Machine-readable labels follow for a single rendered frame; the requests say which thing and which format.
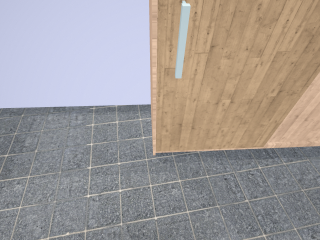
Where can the wardrobe door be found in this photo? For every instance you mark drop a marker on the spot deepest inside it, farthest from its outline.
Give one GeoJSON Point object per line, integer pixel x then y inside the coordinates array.
{"type": "Point", "coordinates": [303, 121]}
{"type": "Point", "coordinates": [246, 64]}

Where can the handle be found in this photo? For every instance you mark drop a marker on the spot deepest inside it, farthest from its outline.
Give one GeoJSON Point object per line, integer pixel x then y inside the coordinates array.
{"type": "Point", "coordinates": [182, 37]}

